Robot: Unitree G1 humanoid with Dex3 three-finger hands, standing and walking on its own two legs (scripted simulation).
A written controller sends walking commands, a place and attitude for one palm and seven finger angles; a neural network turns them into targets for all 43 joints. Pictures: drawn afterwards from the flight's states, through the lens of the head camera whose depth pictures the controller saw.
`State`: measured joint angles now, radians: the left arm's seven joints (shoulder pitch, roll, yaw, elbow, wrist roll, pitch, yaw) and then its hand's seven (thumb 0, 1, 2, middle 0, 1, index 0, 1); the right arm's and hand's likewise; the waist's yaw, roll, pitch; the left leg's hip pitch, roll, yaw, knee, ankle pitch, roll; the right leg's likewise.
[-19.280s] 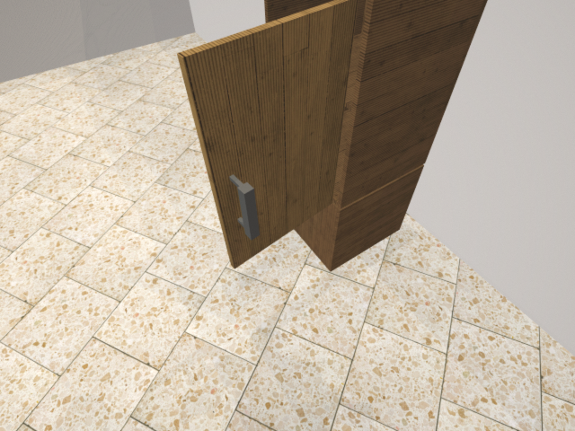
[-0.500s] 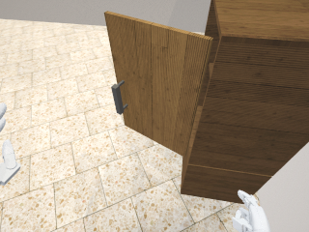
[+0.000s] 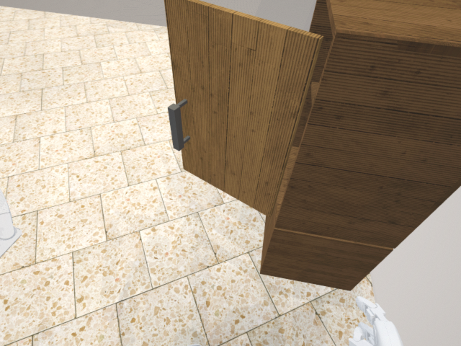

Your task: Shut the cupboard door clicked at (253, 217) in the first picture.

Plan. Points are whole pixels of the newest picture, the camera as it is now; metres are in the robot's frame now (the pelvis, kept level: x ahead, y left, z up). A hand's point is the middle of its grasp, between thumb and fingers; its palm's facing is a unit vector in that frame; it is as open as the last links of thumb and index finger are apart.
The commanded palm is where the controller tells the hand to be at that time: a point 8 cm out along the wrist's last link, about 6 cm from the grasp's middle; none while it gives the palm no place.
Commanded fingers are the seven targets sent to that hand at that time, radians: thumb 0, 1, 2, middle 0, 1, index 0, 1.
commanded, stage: step back with the hand held close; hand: left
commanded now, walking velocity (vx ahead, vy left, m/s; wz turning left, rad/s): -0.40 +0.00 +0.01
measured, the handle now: (181, 125) +0.73 +0.18 -0.07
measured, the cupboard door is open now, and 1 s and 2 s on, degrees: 66 66 66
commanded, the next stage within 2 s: stop stepping back and stand still in 0.74 s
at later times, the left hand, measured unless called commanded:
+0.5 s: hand out of the picture +0.15 +0.30 +0.20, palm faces +0.51 -0.73 -0.45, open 7.4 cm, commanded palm +0.09 +0.32 +0.20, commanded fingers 0.00 0.90 0.90 -0.20 -0.30 -0.20 -0.30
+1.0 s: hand out of the picture +0.07 +0.25 +0.21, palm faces +0.42 -0.81 -0.41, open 7.4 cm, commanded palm +0.03 +0.28 +0.20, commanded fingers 0.00 0.90 0.90 -0.20 -0.30 -0.20 -0.30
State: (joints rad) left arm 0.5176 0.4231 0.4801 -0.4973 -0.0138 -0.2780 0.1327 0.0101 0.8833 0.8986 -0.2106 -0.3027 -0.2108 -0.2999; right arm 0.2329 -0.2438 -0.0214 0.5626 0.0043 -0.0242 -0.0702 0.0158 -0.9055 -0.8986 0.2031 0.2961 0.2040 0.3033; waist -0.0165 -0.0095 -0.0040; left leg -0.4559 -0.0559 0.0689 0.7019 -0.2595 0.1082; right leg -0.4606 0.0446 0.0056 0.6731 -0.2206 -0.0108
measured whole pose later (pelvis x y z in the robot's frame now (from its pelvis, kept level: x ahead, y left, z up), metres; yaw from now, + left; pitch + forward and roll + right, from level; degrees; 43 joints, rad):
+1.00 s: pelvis -0.13 -0.01 +0.01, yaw -5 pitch +2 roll -2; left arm 0.55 0.46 0.45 -0.53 -0.06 -0.20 0.14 0.01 0.88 0.90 -0.21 -0.30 -0.22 -0.30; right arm 0.32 -0.26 -0.01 0.64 0.00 -0.04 -0.09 0.01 -0.90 -0.90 0.20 0.30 0.20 0.30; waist 0.01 -0.02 -0.16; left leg -0.44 0.03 0.00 0.66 -0.26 0.00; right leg -0.14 0.02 -0.03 0.54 -0.44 0.01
